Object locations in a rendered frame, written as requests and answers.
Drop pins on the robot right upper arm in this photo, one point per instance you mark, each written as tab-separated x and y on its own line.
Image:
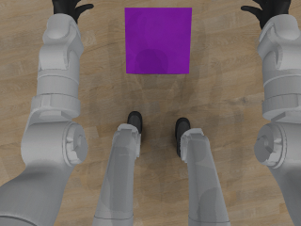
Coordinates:
278	146

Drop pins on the carton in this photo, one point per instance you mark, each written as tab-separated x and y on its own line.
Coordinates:
157	40

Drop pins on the right robot hand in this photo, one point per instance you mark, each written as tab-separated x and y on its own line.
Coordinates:
269	9

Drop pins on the right robot shin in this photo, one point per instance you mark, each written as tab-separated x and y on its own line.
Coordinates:
194	131

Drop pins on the robot right foot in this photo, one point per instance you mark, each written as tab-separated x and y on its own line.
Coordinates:
182	125

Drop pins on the right robot forearm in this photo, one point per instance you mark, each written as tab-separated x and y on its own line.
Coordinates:
280	52

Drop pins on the robot left upper arm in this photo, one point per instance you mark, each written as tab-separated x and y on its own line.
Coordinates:
50	151

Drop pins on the left robot hand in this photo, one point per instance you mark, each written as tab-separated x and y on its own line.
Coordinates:
69	7

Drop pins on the left robot forearm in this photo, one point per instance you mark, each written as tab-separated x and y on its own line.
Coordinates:
58	73

